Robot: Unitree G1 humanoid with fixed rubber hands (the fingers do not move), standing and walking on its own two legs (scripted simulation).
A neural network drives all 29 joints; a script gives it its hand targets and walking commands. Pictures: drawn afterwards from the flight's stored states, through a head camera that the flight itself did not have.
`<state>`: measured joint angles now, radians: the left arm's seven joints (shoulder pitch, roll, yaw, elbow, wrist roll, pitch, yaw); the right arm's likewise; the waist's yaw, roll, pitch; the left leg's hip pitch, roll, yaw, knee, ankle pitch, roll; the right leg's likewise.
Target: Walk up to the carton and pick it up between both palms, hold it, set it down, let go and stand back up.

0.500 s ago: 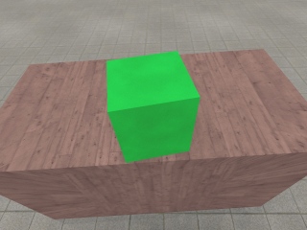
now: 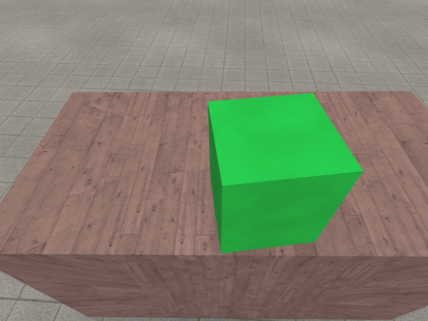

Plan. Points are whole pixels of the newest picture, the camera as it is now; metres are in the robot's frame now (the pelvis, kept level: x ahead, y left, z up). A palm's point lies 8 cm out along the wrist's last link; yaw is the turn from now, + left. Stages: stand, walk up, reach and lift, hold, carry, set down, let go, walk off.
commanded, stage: walk up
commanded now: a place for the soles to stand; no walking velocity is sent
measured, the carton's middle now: (264, 176) +0.39 -0.07 +0.05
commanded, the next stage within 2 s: none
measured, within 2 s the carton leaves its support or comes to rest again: neither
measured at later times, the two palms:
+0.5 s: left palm out of the picture +0.04 +0.26 -0.09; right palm out of the picture +0.02 -0.38 -0.10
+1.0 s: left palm out of the picture -0.01 +0.23 -0.08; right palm out of the picture -0.02 -0.41 -0.10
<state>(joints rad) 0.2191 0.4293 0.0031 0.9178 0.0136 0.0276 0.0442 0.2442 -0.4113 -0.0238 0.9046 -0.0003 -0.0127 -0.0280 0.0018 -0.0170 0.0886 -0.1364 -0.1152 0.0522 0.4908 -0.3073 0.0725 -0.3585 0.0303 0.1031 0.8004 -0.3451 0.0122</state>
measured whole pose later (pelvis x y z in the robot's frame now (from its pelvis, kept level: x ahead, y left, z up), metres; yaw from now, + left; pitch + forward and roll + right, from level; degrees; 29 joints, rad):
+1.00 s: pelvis -0.08 -0.09 +0.00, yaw -4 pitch -1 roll +1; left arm 0.27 0.43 0.00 0.90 0.02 -0.03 -0.01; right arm 0.21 -0.43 -0.02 0.88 0.00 0.01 0.01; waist 0.00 0.01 0.08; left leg -0.37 0.00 0.03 0.84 -0.43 0.04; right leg -0.24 0.03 0.08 0.53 -0.27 -0.03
